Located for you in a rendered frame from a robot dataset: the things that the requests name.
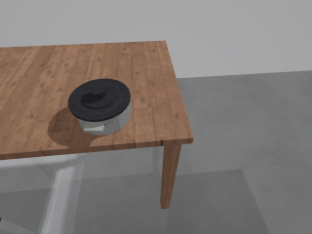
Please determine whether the table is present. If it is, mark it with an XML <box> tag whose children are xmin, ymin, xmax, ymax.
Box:
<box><xmin>0</xmin><ymin>40</ymin><xmax>194</xmax><ymax>221</ymax></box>

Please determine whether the pot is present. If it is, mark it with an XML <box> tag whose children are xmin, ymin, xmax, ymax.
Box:
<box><xmin>77</xmin><ymin>102</ymin><xmax>132</xmax><ymax>136</ymax></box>

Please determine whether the lid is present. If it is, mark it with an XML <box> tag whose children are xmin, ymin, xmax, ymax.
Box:
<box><xmin>68</xmin><ymin>78</ymin><xmax>131</xmax><ymax>122</ymax></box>

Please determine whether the knob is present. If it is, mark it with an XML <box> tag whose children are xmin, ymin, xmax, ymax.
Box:
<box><xmin>89</xmin><ymin>84</ymin><xmax>107</xmax><ymax>98</ymax></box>

